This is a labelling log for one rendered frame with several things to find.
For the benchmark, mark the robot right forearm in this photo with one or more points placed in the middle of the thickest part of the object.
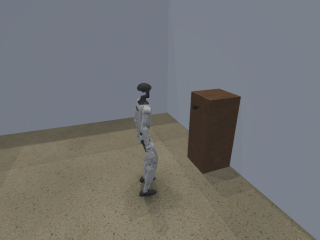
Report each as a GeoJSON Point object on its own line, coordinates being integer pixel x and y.
{"type": "Point", "coordinates": [145, 136]}

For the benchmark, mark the right robot hand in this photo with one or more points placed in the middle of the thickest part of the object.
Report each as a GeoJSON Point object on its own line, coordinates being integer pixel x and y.
{"type": "Point", "coordinates": [150, 155]}

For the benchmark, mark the cabinet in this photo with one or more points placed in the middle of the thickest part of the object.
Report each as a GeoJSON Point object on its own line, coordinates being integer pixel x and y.
{"type": "Point", "coordinates": [210, 140]}

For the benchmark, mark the robot right thigh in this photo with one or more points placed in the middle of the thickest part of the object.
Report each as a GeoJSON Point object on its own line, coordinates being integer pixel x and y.
{"type": "Point", "coordinates": [151, 160]}

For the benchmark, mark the left robot upper arm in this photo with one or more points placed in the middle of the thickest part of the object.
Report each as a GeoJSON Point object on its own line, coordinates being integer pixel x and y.
{"type": "Point", "coordinates": [135, 114]}

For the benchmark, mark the right robot upper arm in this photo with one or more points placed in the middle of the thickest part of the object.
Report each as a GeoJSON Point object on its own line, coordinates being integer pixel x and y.
{"type": "Point", "coordinates": [146, 112]}

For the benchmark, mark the drawer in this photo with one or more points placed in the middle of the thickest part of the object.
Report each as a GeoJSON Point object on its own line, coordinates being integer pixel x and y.
{"type": "Point", "coordinates": [202, 107]}

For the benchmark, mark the humanoid robot head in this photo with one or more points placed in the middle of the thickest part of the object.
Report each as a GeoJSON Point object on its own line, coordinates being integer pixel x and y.
{"type": "Point", "coordinates": [144, 87]}

